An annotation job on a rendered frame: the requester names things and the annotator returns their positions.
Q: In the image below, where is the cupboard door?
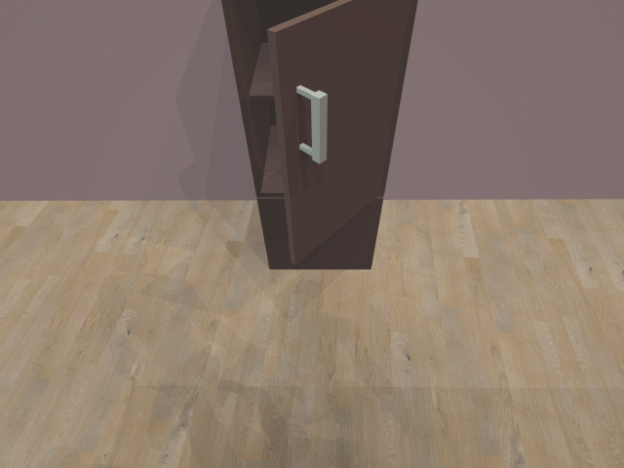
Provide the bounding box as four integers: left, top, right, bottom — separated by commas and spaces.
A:
267, 0, 410, 265

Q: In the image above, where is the handle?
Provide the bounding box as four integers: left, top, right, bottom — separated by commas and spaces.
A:
296, 86, 328, 164

